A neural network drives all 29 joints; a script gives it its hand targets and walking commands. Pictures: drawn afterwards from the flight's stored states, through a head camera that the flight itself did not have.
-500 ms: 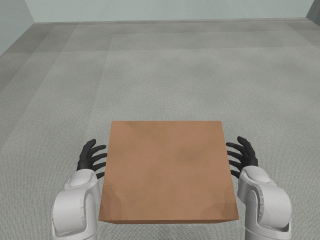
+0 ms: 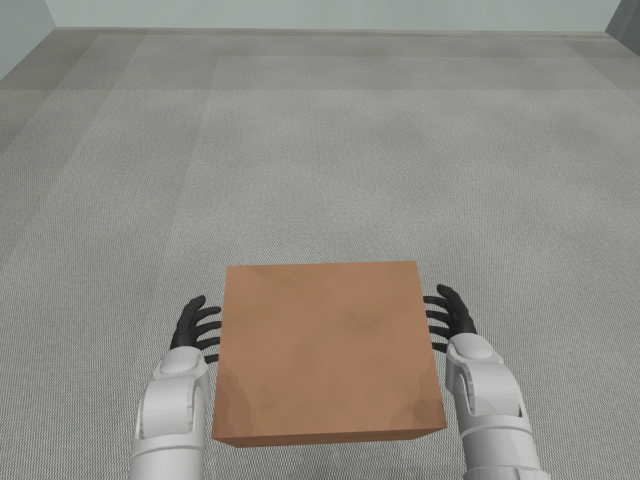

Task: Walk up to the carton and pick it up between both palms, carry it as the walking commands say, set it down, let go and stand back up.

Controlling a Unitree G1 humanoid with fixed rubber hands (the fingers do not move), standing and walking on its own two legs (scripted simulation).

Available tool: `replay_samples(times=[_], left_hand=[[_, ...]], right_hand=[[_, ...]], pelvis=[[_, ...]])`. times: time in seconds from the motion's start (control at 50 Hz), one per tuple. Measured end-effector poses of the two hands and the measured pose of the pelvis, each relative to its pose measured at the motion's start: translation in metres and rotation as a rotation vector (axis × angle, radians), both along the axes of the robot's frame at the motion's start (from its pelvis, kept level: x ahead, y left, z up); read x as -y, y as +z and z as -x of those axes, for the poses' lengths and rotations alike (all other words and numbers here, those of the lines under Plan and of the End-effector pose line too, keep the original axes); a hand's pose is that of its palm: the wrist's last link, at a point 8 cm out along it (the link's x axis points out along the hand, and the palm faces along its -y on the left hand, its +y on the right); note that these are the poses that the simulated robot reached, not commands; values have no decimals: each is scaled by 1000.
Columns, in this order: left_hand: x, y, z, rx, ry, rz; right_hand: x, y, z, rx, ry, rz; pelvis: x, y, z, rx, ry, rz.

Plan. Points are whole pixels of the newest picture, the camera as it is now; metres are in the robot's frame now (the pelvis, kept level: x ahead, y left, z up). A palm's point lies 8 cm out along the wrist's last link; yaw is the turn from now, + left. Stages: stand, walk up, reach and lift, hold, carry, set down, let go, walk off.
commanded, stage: hold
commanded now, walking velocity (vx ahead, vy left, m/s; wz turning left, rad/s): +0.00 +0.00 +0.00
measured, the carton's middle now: (324, 356) +0.30 +0.02 -0.07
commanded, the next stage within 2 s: set down in 0.40 s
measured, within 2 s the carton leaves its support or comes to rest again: neither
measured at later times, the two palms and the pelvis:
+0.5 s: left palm (189, 332) +0.27 +0.19 +0.04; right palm (467, 324) +0.30 -0.16 +0.04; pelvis +0.01 +0.00 +0.00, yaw -1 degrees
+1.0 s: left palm (198, 339) +0.30 +0.20 -0.03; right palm (445, 334) +0.32 -0.15 -0.03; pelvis +0.01 +0.00 -0.01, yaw -1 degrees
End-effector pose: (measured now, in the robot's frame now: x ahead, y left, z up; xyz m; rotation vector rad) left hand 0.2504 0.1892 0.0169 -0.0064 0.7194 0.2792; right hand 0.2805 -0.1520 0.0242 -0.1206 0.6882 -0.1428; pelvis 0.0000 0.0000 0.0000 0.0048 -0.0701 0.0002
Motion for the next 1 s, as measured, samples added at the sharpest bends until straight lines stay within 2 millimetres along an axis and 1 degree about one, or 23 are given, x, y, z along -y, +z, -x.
replay_samples(times=[0.08, 0.14, 0.2, 0.28, 0.42, 0.48, 0.58, 0.7, 0.8, 1.0], left_hand=[[1, 21, -17, 69, 2, 10], [4, 32, -29, 91, -10, 9], [6, 38, -35, 96, -30, 14], [7, 37, -34, 86, -41, 14], [4, 26, -23, 56, -31, 11], [2, 21, -22, 38, -30, 8], [-4, 15, -28, 25, -36, -1], [-6, 8, -38, 22, -51, 2], [-6, -8, -42, 5, -56, 13], [-8, -49, -48, -31, -58, 18]], right_hand=[[2, 20, -12, 67, -19, -17], [6, 31, -21, 88, -20, -31], [10, 37, -25, 91, -11, -39], [13, 37, -24, 80, 7, -39], [11, 25, -15, 49, 25, -44], [8, 18, -16, 29, 20, -54], [3, 11, -25, 14, 32, -57], [2, 4, -35, 9, 38, -55], [4, -11, -38, -10, 33, -56], [1, -51, -40, -47, 10, -66]], pelvis=[[-3, 2, -4, 28, 0, 0], [-5, 3, -6, 54, -8, -2], [-5, 4, -8, 73, -16, -4], [-4, 5, -11, 86, -24, -5], [1, 5, -10, 81, -24, -5], [2, 3, -8, 65, -21, -2], [3, 0, -5, 47, -13, -2], [4, -2, -8, 22, -9, -1], [3, -3, -11, -16, -13, 1], [-1, -10, -8, -137, -12, 7]])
